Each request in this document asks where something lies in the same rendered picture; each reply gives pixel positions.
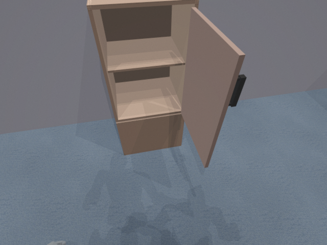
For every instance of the cupboard door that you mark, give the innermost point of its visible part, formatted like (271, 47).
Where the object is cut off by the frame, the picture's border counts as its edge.
(213, 64)

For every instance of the handle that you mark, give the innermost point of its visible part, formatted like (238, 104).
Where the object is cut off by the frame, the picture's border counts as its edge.
(237, 90)

